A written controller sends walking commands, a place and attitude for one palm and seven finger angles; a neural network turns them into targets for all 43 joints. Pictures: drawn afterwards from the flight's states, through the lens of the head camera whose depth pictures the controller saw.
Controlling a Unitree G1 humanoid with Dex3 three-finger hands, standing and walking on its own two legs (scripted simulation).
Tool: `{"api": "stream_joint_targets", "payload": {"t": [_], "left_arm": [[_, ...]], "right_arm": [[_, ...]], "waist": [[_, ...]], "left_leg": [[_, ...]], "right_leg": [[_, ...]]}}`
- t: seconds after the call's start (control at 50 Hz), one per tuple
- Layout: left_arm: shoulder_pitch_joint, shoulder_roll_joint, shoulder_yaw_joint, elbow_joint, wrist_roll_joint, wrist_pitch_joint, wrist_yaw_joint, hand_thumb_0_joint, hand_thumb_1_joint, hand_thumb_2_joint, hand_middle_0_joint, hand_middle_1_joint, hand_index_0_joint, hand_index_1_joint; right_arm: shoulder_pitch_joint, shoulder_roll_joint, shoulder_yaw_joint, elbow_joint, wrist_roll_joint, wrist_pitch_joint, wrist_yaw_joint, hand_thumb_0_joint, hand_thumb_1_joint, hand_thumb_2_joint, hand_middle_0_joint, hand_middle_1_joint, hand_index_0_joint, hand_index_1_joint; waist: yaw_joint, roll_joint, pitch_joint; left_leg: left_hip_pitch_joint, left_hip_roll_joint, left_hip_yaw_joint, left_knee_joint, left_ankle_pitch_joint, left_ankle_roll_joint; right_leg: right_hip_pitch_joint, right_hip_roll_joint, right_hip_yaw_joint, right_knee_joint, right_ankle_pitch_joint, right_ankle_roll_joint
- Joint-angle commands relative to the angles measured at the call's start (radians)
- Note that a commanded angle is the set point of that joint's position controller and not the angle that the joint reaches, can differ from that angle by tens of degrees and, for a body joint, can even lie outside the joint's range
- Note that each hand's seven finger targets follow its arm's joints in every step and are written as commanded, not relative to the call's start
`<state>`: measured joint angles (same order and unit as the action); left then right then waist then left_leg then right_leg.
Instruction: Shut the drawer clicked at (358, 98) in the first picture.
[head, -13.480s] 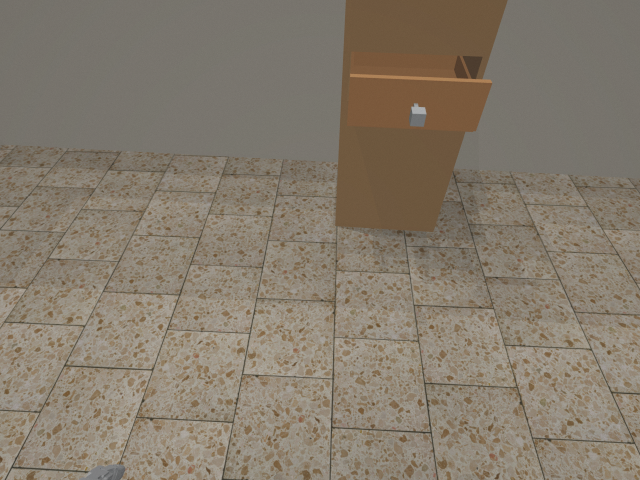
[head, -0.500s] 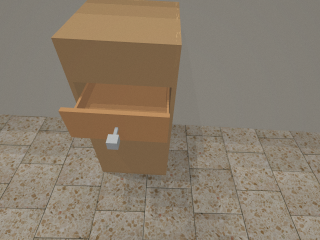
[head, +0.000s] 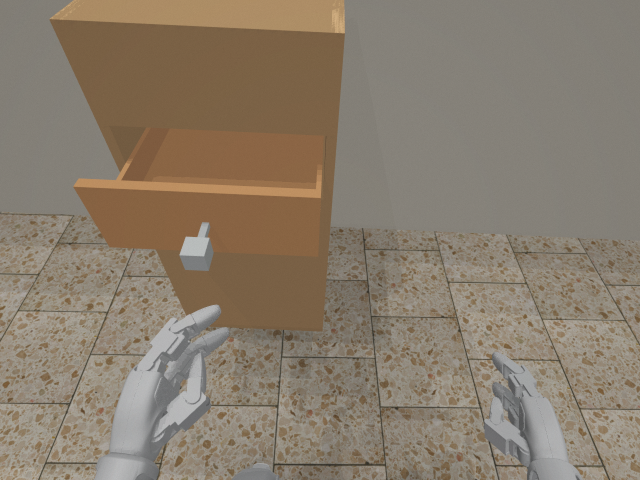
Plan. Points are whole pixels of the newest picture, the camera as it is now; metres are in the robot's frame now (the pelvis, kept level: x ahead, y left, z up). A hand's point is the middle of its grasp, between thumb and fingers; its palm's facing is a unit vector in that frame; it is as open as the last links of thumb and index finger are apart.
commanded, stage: raise the hand and make a fist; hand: left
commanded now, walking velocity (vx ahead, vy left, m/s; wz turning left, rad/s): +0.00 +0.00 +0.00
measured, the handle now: (200, 243) +0.47 +0.22 -0.02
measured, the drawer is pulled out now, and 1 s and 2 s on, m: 0.16 0.16 0.16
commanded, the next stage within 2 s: bring the fist close to the handle in 1.56 s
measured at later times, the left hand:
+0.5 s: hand (172, 370) +0.24 +0.19 +0.04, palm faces +0.00 -1.00 -0.03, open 3.8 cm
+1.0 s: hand (172, 343) +0.26 +0.19 +0.06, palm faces -0.01 -1.00 -0.03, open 3.2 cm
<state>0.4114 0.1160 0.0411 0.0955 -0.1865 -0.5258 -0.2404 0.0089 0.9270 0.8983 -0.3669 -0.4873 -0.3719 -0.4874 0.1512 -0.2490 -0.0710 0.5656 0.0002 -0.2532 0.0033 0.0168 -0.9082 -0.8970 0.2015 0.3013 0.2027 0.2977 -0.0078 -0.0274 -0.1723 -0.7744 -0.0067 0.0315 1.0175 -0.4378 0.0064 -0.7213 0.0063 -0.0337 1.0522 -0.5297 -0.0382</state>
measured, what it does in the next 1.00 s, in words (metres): stands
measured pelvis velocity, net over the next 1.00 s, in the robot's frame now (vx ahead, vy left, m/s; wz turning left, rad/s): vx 0.00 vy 0.02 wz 0.02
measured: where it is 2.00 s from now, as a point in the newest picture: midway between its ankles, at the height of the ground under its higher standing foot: outside the picture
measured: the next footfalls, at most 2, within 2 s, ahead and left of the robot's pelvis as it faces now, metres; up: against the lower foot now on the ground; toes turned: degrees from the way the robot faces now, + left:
none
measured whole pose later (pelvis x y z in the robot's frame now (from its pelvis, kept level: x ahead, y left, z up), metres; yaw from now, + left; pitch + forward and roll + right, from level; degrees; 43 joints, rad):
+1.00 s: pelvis +0.00 +0.02 +0.01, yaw +1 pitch +11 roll -2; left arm 0.23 0.21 0.06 0.02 -0.19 -0.28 -0.14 0.01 0.90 0.90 -1.34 -1.54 -1.34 -1.54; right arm 0.21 -0.22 0.05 0.48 0.02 -0.13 -0.03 0.02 -0.90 -0.90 0.20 0.30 0.21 0.30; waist -0.01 0.03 -0.12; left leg -0.77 -0.01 0.00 1.01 -0.44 0.04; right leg -0.67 0.01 -0.07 0.97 -0.50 -0.01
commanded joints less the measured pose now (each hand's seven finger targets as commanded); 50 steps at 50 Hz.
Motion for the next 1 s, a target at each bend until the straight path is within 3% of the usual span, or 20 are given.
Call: {"api": "stream_joint_targets", "payload": {"t": [0.0, 0.08, 0.1, 0.14, 0.18, 0.2, 0.24, 0.3, 0.34, 0.4, 0.44, 0.5, 0.54, 0.6, 0.68, 0.74, 0.8, 0.84, 0.92, 0.98], "left_arm": [[0.129, 0.18, 0.176, -0.24, -0.065, 0.007, -0.005, 0.0, 0.9, 0.9, -0.56, -0.69, -0.56, -0.69], [-0.037, 0.206, 0.184, -0.441, -0.064, -0.02, 0.04, 0.0, 0.9, 0.9, -0.64, -0.777, -0.64, -0.777], [-0.118, 0.221, 0.169, -0.503, -0.069, -0.046, 0.028, 0.0, 0.9, 0.9, -0.66, -0.798, -0.66, -0.798], [-0.142, 0.199, 0.13, -0.459, -0.078, -0.07, -0.015, 0.0, 0.9, 0.9, -0.7, -0.842, -0.7, -0.842], [-0.164, 0.198, 0.111, -0.382, -0.102, -0.053, -0.07, 0.0, 0.9, 0.9, -0.74, -0.885, -0.74, -0.885], [-0.175, 0.209, 0.115, -0.316, -0.114, -0.023, -0.096, 0.0, 0.9, 0.9, -0.76, -0.907, -0.76, -0.907], [-0.18, 0.229, 0.131, -0.267, -0.127, 0.042, -0.126, 0.0, 0.9, 0.9, -0.8, -0.95, -0.8, -0.95], [-0.145, 0.302, 0.244, -0.179, -0.142, 0.151, -0.113, 0.0, 0.9, 0.9, -0.86, -1.015, -0.86, -1.015], [-0.155, 0.285, 0.261, -0.217, -0.148, 0.177, -0.082, 0.0, 0.9, 0.9, -0.9, -1.058, -0.9, -1.058], [-0.125, 0.293, 0.306, -0.203, -0.146, 0.161, -0.028, 0.0, 0.9, 0.9, -0.96, -1.123, -0.96, -1.123], [-0.094, 0.254, 0.268, -0.217, -0.131, 0.129, -0.015, 0.0, 0.9, 0.9, -1.0, -1.167, -1.0, -1.167], [-0.085, 0.228, 0.218, -0.19, -0.117, 0.094, -0.017, 0.0, 0.9, 0.9, -1.06, -1.232, -1.06, -1.232], [-0.065, 0.206, 0.178, -0.223, -0.107, 0.073, -0.019, 0.0, 0.9, 0.9, -1.1, -1.275, -1.1, -1.275], [-0.104, 0.201, 0.144, -0.261, -0.102, 0.061, 0.007, 0.0, 0.9, 0.9, -1.16, -1.34, -1.16, -1.34], [-0.191, 0.211, 0.134, -0.339, -0.07, 0.042, 0.062, 0.0, 0.9, 0.9, -1.24, -1.427, -1.24, -1.427], [-0.193, 0.181, 0.086, -0.36, -0.046, 0.055, 0.087, 0.0, 0.9, 0.9, -1.3, -1.492, -1.3, -1.492], [-0.215, 0.197, 0.088, -0.305, -0.03, 0.102, 0.101, 0.0, 0.9, 0.9, -1.36, -1.557, -1.36, -1.557], [-0.254, 0.175, 0.064, -0.31, -0.022, 0.129, 0.099, 0.0, 0.9, 0.9, -1.4, -1.6, -1.4, -1.6], [-0.291, 0.194, 0.094, -0.291, -0.024, 0.179, 0.1, 0.0, 0.9, 0.9, -1.4, -1.6, -1.4, -1.6], [-0.362, 0.17, 0.065, -0.302, -0.023, 0.188, 0.102, 0.0, 0.9, 0.9, -1.4, -1.6, -1.4, -1.6]], "right_arm": [[-0.075, -0.091, -0.028, -0.246, 0.015, 0.036, -0.016, 0.0, -0.9, -0.9, 0.2, 0.3, 0.2, 0.3], [0.007, -0.071, -0.015, -0.239, 0.016, 0.065, -0.048, 0.0, -0.9, -0.9, 0.2, 0.3, 0.2, 0.3], [0.022, -0.074, -0.007, -0.232, 0.009, 0.062, -0.056, 0.0, -0.9, -0.9, 0.2, 0.3, 0.2, 0.3], [0.03, -0.075, 0.005, -0.196, 0.01, 0.042, -0.068, 0.0, -0.9, -0.9, 0.2, 0.3, 0.2, 0.3], [0.028, -0.09, 0.017, -0.17, 0.018, 0.019, -0.075, 0.0, -0.9, -0.9, 0.2, 0.3, 0.2, 0.3], [0.024, -0.098, 0.024, -0.157, 0.024, 0.014, -0.082, 0.0, -0.9, -0.9, 0.2, 0.3, 0.2, 0.3], [0.022, -0.111, 0.029, -0.158, 0.031, 0.003, -0.089, 0.0, -0.9, -0.9, 0.2, 0.3, 0.2, 0.3], [0.006, -0.11, 0.031, -0.16, 0.039, 0.009, -0.095, 0.0, -0.9, -0.9, 0.2, 0.3, 0.2, 0.3], [0.009, -0.098, 0.033, -0.172, 0.038, 0.012, -0.09, 0.0, -0.9, -0.9, 0.2, 0.3, 0.2, 0.3], [0.01, -0.09, 0.027, -0.165, 0.03, 0.019, -0.082, 0.0, -0.9, -0.9, 0.2, 0.3, 0.2, 0.3], [0.027, -0.086, 0.02, -0.159, 0.028, 0.018, -0.072, 0.0, -0.9, -0.9, 0.2, 0.3, 0.2, 0.3], [0.029, -0.102, 0.014, -0.161, 0.027, 0.02, -0.066, 0.0, -0.9, -0.9, 0.2, 0.3, 0.2, 0.3], [0.045, -0.108, 0.009, -0.166, 0.028, 0.014, -0.062, 0.0, -0.9, -0.9, 0.2, 0.3, 0.2, 0.3], [0.052, -0.122, 0.011, -0.173, 0.024, 0.01, -0.062, 0.0, -0.9, -0.9, 0.2, 0.3, 0.2, 0.3], [0.064, -0.128, 0.017, -0.177, 0.019, 0.01, -0.06, 0.0, -0.9, -0.9, 0.2, 0.3, 0.2, 0.3], [0.068, -0.126, 0.025, -0.189, 0.018, 0.018, -0.053, 0.0, -0.9, -0.9, 0.2, 0.3, 0.2, 0.3], [0.073, -0.134, 0.033, -0.194, 0.016, 0.042, -0.049, 0.0, -0.9, -0.9, 0.2, 0.3, 0.2, 0.3], [0.062, -0.13, 0.038, -0.206, 0.019, 0.055, -0.047, 0.0, -0.9, -0.9, 0.2, 0.3, 0.2, 0.3], [0.063, -0.125, 0.048, -0.217, 0.021, 0.081, -0.047, 0.0, -0.9, -0.9, 0.2, 0.3, 0.2, 0.3], [0.062, -0.12, 0.052, -0.216, 0.022, 0.085, -0.046, 0.0, -0.9, -0.9, 0.2, 0.3, 0.2, 0.3]], "waist": [[0.081, 0.02, -0.129], [0.006, 0.101, -0.165], [-0.028, 0.058, -0.181], [-0.057, 0.088, -0.164], [-0.071, 0.08, -0.138], [-0.078, 0.038, -0.106], [-0.054, 0.041, -0.151], [-0.001, 0.001, -0.177], [0.019, 0.016, -0.211], [0.039, -0.027, -0.211], [0.03, -0.002, -0.188], [0.015, -0.027, -0.125], [0.009, 0.034, -0.138], [-0.009, 0.026, -0.11], [-0.017, 0.093, -0.156], [-0.017, 0.138, -0.17], [-0.026, 0.071, -0.135], [-0.022, 0.108, -0.138], [-0.011, 0.082, -0.142], [-0.026, 0.087, -0.145]], "left_leg": [[-0.03, -0.029, -0.01, -0.011, 0.152, 0.007], [-0.01, 0.0, -0.038, 0.064, 0.179, 0.024], [-0.029, 0.008, -0.05, 0.093, 0.178, 0.031], [-0.037, 0.016, -0.055, 0.118, 0.172, 0.031], [-0.06, 0.019, -0.061, 0.12, 0.133, 0.031], [-0.08, 0.022, -0.07, 0.123, 0.116, 0.034], [-0.087, 0.017, -0.066, 0.102, 0.093, 0.035], [-0.085, 0.012, -0.068, 0.06, 0.101, 0.033], [-0.052, 0.008, -0.062, 0.019, 0.133, 0.03], [-0.03, 0.008, -0.066, -0.022, 0.182, 0.025], [0.007, 0.007, -0.058, -0.05, 0.195, 0.023], [0.026, 0.007, -0.06, -0.071, 0.184, 0.028], [0.084, 0.008, -0.051, -0.092, 0.194, 0.03], [0.116, 0.014, -0.067, -0.115, 0.158, 0.032], [0.174, 0.019, -0.082, -0.133, 0.155, 0.026], [0.233, 0.028, -0.101, -0.155, 0.173, 0.018], [0.213, 0.029, -0.112, -0.168, 0.165, 0.019], [0.236, 0.03, -0.114, -0.183, 0.162, 0.013], [0.253, 0.027, -0.111, -0.195, 0.205, 0.012], [0.285, 0.029, -0.113, -0.201, 0.217, 0.01]], "right_leg": [[0.063, -0.001, 0.089, -0.103, 0.238, 0.002], [0.029, -0.006, 0.132, -0.12, 0.3, 0.027], [0.015, -0.003, 0.141, -0.112, 0.309, 0.04], [-0.013, -0.008, 0.146, -0.129, 0.311, 0.048], [-0.031, -0.008, 0.143, -0.153, 0.242, 0.051], [-0.039, -0.005, 0.152, -0.167, 0.204, 0.056], [0.004, -0.017, 0.162, -0.197, 0.128, 0.057], [0.092, -0.032, 0.182, -0.233, 0.103, 0.067], [0.141, -0.042, 0.167, -0.239, 0.152, 0.067], [0.185, -0.038, 0.138, -0.222, 0.258, 0.07], [0.165, -0.035, 0.111, -0.216, 0.302, 0.067], [0.101, -0.013, 0.07, -0.209, 0.251, 0.052], [0.075, -0.003, 0.039, -0.208, 0.238, 0.038], [0.018, 0.014, -0.001, -0.201, 0.167, 0.026], [-0.005, 0.017, -0.026, -0.179, 0.164, 0.016], [-0.011, 0.02, -0.041, -0.171, 0.18, 0.01], [0.005, 0.028, -0.047, -0.18, 0.19, 0.011], [0.009, 0.025, -0.048, -0.187, 0.191, 0.01], [0.06, 0.028, -0.048, -0.207, 0.233, 0.007], [0.065, 0.027, -0.049, -0.22, 0.244, 0.009]]}}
